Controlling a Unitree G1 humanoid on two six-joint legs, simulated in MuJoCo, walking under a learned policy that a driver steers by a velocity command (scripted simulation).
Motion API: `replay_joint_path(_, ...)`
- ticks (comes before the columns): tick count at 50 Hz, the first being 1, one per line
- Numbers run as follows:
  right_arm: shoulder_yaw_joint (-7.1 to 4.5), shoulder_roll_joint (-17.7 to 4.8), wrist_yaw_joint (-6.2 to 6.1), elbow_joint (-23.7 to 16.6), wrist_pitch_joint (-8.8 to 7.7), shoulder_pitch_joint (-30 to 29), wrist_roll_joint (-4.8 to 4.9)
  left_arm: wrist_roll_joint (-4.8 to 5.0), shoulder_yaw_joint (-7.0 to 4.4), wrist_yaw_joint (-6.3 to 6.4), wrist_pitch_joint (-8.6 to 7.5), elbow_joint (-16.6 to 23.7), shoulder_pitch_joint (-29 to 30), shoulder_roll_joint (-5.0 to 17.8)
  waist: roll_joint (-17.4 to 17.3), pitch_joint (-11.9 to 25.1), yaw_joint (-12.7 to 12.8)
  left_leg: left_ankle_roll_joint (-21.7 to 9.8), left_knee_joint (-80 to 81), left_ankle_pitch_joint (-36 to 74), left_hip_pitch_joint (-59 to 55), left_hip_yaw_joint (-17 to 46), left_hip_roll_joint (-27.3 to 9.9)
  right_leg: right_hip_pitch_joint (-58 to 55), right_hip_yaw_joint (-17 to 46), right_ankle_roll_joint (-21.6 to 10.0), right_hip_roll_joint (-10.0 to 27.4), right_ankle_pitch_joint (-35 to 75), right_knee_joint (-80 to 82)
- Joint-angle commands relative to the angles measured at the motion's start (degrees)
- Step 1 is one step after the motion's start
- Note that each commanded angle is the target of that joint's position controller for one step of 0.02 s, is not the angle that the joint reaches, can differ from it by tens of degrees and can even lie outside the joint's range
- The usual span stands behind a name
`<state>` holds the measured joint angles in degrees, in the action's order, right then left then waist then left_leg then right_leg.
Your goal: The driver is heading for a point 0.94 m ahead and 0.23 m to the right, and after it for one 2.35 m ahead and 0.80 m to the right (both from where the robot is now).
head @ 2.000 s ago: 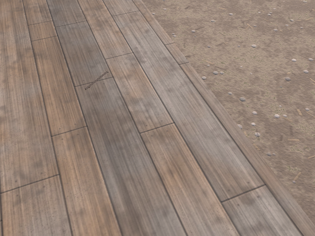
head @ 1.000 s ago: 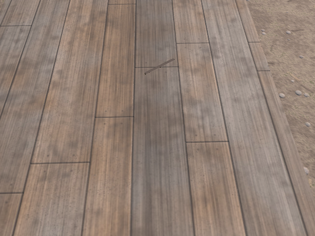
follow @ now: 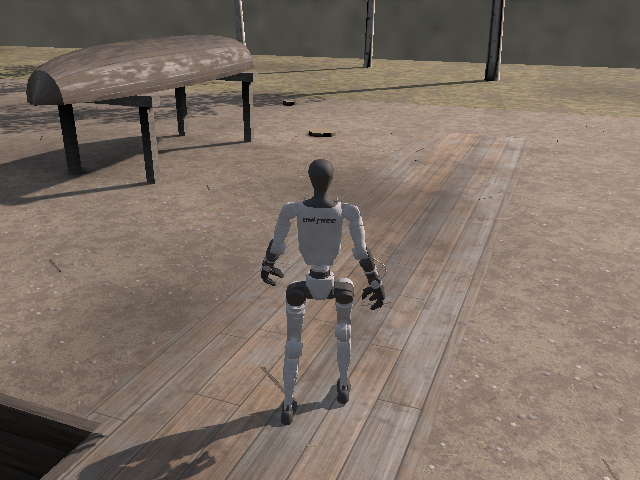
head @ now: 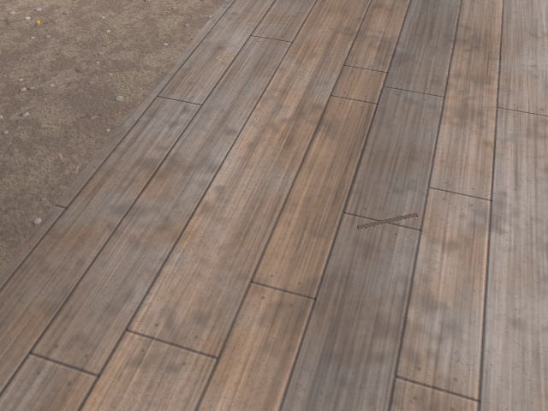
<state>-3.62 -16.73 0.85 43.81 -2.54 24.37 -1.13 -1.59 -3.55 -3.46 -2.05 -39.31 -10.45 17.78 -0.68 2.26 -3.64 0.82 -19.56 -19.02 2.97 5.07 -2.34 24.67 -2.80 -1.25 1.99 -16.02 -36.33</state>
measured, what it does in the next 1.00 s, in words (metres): walks ahead: right foot, then left foot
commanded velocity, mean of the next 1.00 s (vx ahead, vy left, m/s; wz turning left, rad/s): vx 0.40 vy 0.00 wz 0.01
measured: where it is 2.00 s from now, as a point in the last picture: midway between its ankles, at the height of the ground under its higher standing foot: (290, 216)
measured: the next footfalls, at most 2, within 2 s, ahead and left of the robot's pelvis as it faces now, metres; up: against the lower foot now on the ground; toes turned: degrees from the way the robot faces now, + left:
right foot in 0.04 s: +0.10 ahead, -0.12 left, +0.00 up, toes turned -4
left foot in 0.42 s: +0.26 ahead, +0.07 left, +0.00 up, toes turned -2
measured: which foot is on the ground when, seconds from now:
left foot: down 0.00-0.04, up 0.06-0.40, down 0.42-0.62, up 0.64-1.00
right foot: up 0.00-0.02, down 0.04-1.00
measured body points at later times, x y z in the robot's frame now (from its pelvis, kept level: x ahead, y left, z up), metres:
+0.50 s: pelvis +0.13 -0.03 -0.01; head +0.16 -0.02 +0.44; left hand +0.24 +0.24 -0.14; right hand +0.29 -0.28 -0.11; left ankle +0.22 +0.07 -0.74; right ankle +0.07 -0.12 -0.74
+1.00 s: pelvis +0.33 +0.00 -0.02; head +0.37 -0.01 +0.43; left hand +0.21 +0.25 -0.14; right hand +0.59 -0.22 -0.09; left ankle +0.46 +0.10 -0.73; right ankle +0.10 -0.13 -0.74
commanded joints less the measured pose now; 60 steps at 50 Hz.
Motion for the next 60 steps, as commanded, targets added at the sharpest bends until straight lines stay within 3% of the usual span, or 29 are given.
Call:
replay_joint_path(1,-2.18,-8.4,0.44,-4.0,-1.07,-7.8,-0.53,-0.34,-1.52,0.63,0.35,1.0,-7.9,4.9,-4.4,-4.9,8.8,-9.3,2.4,-9.5,23.1,5.2,-6.1,-23.5,-4.0,-0.3,-3.6,0.3,4.3)
replay_joint_path(2,-1.33,-5.8,0.33,-3.6,-1.22,-7.9,-1.39,-1.06,-2.33,1.70,-0.67,-2.1,-18.7,7.1,4.1,-1.2,14.2,-8.0,-15.8,-0.2,27.1,0.3,-1.4,-34.1,1.4,-0.7,-0.2,-4.1,8.4)
replay_joint_path(3,1.18,2.5,-0.44,-6.9,-2.26,-6.1,2.52,2.99,-3.11,3.15,-2.27,-1.2,-23.0,13.1,19.6,4.4,12.1,-3.3,-40.5,-11.6,37.5,-2.3,2.3,-39.8,27.5,-7.6,16.4,-9.0,15.7)
replay_joint_path(4,0.52,-1.0,-1.27,-7.1,-3.64,-3.2,4.93,2.82,-2.83,2.63,-3.62,-0.4,-20.3,13.4,18.0,4.9,9.3,-2.4,-51.2,-13.3,44.1,2.7,5.9,-36.7,49.8,-15.3,22.6,-13.4,25.2)
replay_joint_path(7,-0.91,-6.3,-1.67,-5.9,-2.43,-8.3,1.94,1.11,-0.93,2.22,-3.74,1.0,-6.8,7.3,4.2,-3.2,4.4,-1.1,-51.5,-3.5,39.7,-0.5,-2.2,-22.4,23.5,-12.4,16.5,25.3,20.3)
replay_joint_path(12,0.50,-0.6,-1.62,-3.9,0.07,-6.5,0.83,0.44,0.60,3.78,-3.36,-0.3,-0.6,4.1,7.0,-0.3,0.5,1.7,-30.1,7.9,22.2,-3.6,-0.4,-13.8,3.2,-8.5,7.6,57.8,18.9)
replay_joint_path(20,-0.40,-3.7,-0.12,-5.0,0.38,-11.0,0.76,3.15,-0.36,6.19,3.14,-2.2,-1.1,5.6,5.0,0.2,2.1,-0.8,-8.7,17.7,16.9,-5.2,2.6,-18.8,5.9,-8.4,8.4,45.7,6.9)
replay_joint_path(22,-1.23,-7.8,-0.88,-6.6,0.31,-12.5,-0.39,0.95,0.27,5.68,2.64,-3.1,-7.7,3.3,-6.0,6.1,5.2,-6.1,-5.9,56.0,3.8,4.9,-6.5,-13.5,3.3,-2.7,1.9,18.9,0.2)
replay_joint_path(23,0.49,-2.9,-1.31,-6.5,1.19,-13.9,-0.98,0.00,1.84,4.75,2.63,-5.5,-15.8,-1.8,-11.9,11.9,9.1,-14.2,-5.2,42.7,-1.0,13.2,-13.9,-11.2,3.8,-0.1,-1.0,-10.4,-0.4)
replay_joint_path(24,0.01,-2.1,-1.30,-5.4,2.14,-11.3,0.92,0.91,1.54,4.35,2.93,-5.3,-12.7,-0.2,-11.0,10.2,5.9,-15.4,-1.8,5.3,-0.3,16.3,-12.1,-6.9,2.3,-0.2,-2.5,-17.2,-0.5)
replay_joint_path(25,-1.51,-6.7,-1.33,-4.5,2.80,-8.6,2.71,1.89,0.80,3.79,2.62,-4.0,-8.6,2.6,-10.5,5.1,3.2,-15.3,4.0,-24.7,1.7,20.8,-12.0,-0.1,-0.1,-1.3,-3.8,-18.0,-3.8)
replay_joint_path(26,-2.12,-9.4,-1.71,-4.4,2.69,-9.1,2.48,2.29,0.17,3.69,2.36,-3.9,-6.7,3.7,-11.1,1.8,3.1,-14.6,9.4,-34.1,8.2,26.3,-13.9,-0.5,0.2,-2.6,-3.7,-17.9,-7.8)
replay_joint_path(29,-1.90,-8.1,-2.14,-7.1,0.57,-19.6,2.42,2.18,-0.54,3.52,0.95,-6.8,-13.0,5.1,-12.5,-1.3,9.9,-7.6,13.1,-21.0,25.1,16.7,-9.8,-16.2,0.9,-6.9,-1.3,-14.0,-0.5)
replay_joint_path(31,-1.64,-5.0,-2.33,-10.4,0.61,-27.7,2.52,-0.54,-0.28,3.92,0.05,-13.9,-24.6,3.7,-7.1,-3.0,15.3,0.7,3.2,-10.0,34.2,-0.5,1.3,-30.6,-5.1,-8.0,-4.4,-2.8,15.6)
replay_joint_path(32,-0.59,-0.7,-2.13,-12.3,0.22,-29.2,2.83,-0.68,-0.56,4.16,-0.56,-15.4,-27.8,4.1,7.9,-2.1,15.2,2.0,-18.8,-6.6,44.6,-6.2,5.5,-37.8,9.5,-9.2,6.1,-10.3,20.7)
replay_joint_path(33,0.02,0.7,-1.19,-12.9,-0.68,-25.3,4.14,1.09,-0.91,4.05,-1.32,-10.7,-18.1,6.5,13.6,-6.5,9.9,0.3,-32.3,-3.7,54.8,-3.6,3.4,-33.1,32.8,-14.1,20.3,-27.3,26.9)
replay_joint_path(34,-0.14,-1.2,-0.82,-13.1,-1.79,-23.4,5.14,1.02,-1.18,4.65,-2.25,-7.6,-12.2,7.3,10.8,-9.3,7.3,-1.3,-38.8,-1.0,58.0,2.1,0.0,-27.2,39.3,-17.0,24.5,-34.6,31.5)
replay_joint_path(35,-0.68,-3.6,0.37,-12.1,-0.10,-24.4,-1.68,-1.02,-1.57,3.58,-1.56,-7.4,-10.2,7.7,6.8,-10.3,6.7,-1.8,-37.4,4.2,56.7,2.1,0.6,-25.5,32.6,-13.5,20.7,-33.5,33.2)
replay_joint_path(36,-1.35,-4.6,1.19,-11.4,0.56,-23.2,-2.63,-0.61,-1.51,3.10,-1.91,-7.6,-10.5,6.9,5.5,-10.3,6.1,-1.4,-36.5,7.1,54.0,0.9,0.5,-25.9,26.3,-11.1,17.0,-25.2,33.0)
replay_joint_path(40,-0.46,-2.6,3.44,-10.7,1.65,-24.7,-1.60,0.35,-0.69,2.33,-3.30,-10.4,-16.7,3.9,6.4,-8.4,8.0,-1.4,-31.9,12.7,45.3,-6.2,-0.3,-26.1,12.8,-8.5,10.4,-9.1,33.9)
replay_joint_path(46,0.76,-1.9,3.84,-13.2,1.24,-33.3,-1.23,0.10,-0.81,2.88,-3.10,-14.0,-22.1,6.3,8.1,-12.1,10.4,-4.9,-17.7,11.2,37.3,-11.5,0.2,-29.9,6.8,-8.5,13.3,10.7,34.6)
replay_joint_path(48,0.55,-2.5,2.98,-12.4,1.19,-29.8,-1.68,0.31,-0.77,3.22,-2.88,-15.0,-21.1,7.3,9.1,-9.7,7.4,-7.4,-15.0,5.5,27.7,-14.1,3.5,-30.1,2.6,-7.7,13.1,35.7,27.3)
replay_joint_path(50,-1.00,-5.0,1.39,-6.7,0.61,-11.5,-1.61,0.62,-1.08,3.66,-2.54,-15.5,-19.1,9.5,9.1,0.8,-2.6,-9.9,-13.5,4.5,2.6,-15.1,8.0,-23.5,-1.7,-6.3,12.0,59.8,5.4)
replay_joint_path(51,-2.48,-8.6,0.32,-2.5,0.13,1.6,-2.33,0.64,-0.78,3.72,-2.65,-14.1,-16.5,8.7,5.6,7.7,-9.0,-11.3,-13.3,-1.3,-17.0,-7.1,1.7,-8.3,-2.3,-5.4,9.0,46.0,-12.9)
replay_joint_path(52,-4.01,-16.6,-0.38,-1.3,-0.37,6.7,-3.33,1.69,1.41,2.58,-3.16,-9.8,-18.3,-1.3,-13.5,16.8,-6.4,-15.2,-3.9,-31.5,-32.3,24.7,-17.8,12.4,-0.1,-3.6,-0.9,-3.4,-36.2)
replay_joint_path(53,-3.52,-14.7,-0.29,-1.3,-0.66,5.6,-1.95,1.48,0.11,2.62,-4.10,-9.4,-13.4,3.4,-8.9,17.3,-7.4,-14.9,7.6,-39.0,-26.2,42.7,-20.0,17.6,11.2,-5.8,-4.2,-9.7,-43.5)
replay_joint_path(54,-2.75,-11.7,-0.48,-0.1,-0.60,-0.7,-2.12,1.86,-0.51,2.65,-3.95,-7.4,-8.3,4.3,-5.8,4.1,-3.5,-12.7,6.4,-30.1,-17.7,30.8,-18.5,22.9,9.9,-6.4,-0.1,-3.7,-45.0)
replay_joint_path(55,-1.89,-7.9,-0.23,-0.3,-1.11,-4.2,-1.89,1.85,0.07,2.29,-4.07,-7.6,-8.3,3.3,-1.8,-0.2,-1.1,-11.9,7.2,-20.0,-8.8,22.3,-16.7,20.1,8.4,-6.3,2.9,1.3,-41.4)
replay_joint_path(60,-0.11,-2.5,0.03,3.3,-4.04,-6.5,-0.16,0.20,0.72,0.10,0.25,-8.2,-8.2,-1.2,-3.4,-9.2,5.8,-7.3,15.5,-3.4,7.9,1.3,-11.3,16.2,7.9,-3.5,6.3,7.5,-35.8)
Velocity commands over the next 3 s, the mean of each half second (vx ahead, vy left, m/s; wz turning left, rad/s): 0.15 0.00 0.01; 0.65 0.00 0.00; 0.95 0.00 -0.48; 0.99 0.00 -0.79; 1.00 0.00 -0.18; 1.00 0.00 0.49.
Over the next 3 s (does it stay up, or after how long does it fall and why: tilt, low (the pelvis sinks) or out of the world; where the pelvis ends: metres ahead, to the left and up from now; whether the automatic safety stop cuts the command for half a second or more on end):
stays up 1.96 -0.75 -0.01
